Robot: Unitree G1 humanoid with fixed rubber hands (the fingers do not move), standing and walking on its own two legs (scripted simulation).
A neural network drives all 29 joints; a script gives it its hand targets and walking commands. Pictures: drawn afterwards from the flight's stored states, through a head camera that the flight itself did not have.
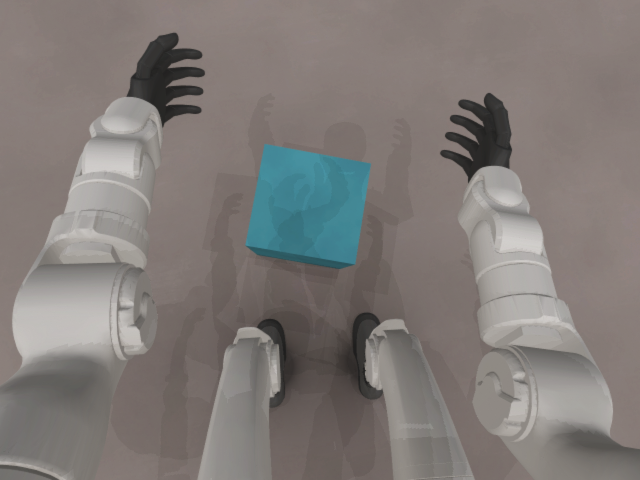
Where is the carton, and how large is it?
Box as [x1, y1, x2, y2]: [245, 144, 370, 268]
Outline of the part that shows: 264,144 245,245 257,254 336,268 341,268 354,264 370,163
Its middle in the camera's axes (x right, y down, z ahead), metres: -0.02 -0.06 +0.86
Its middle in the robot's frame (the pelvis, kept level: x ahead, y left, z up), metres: +0.48 +0.00 -0.51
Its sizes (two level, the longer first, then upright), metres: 0.210 0.200 0.250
